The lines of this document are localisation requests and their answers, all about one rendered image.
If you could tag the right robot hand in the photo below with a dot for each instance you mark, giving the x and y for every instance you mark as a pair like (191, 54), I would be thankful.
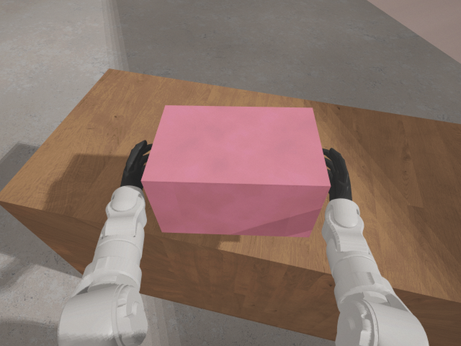
(338, 175)

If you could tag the right robot upper arm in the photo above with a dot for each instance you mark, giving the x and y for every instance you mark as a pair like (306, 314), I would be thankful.
(366, 323)

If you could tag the left robot hand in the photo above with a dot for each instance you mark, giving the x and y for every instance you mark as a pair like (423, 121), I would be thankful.
(134, 168)

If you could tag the left robot forearm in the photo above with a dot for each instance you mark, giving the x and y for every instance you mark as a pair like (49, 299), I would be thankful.
(120, 246)

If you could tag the left robot upper arm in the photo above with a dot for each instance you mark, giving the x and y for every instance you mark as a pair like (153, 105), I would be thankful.
(112, 316)

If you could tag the right robot forearm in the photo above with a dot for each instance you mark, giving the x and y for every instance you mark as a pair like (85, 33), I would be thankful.
(352, 265)

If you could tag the pedestal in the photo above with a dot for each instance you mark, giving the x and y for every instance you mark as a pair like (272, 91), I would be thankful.
(405, 175)

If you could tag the carton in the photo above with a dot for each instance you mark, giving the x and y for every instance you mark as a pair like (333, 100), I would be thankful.
(257, 171)

